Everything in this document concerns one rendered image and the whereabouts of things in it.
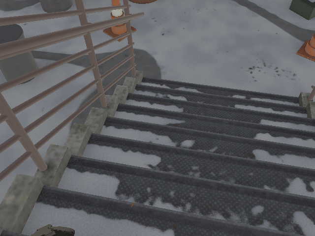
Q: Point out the left robot hand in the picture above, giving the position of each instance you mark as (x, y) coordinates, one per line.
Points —
(49, 230)

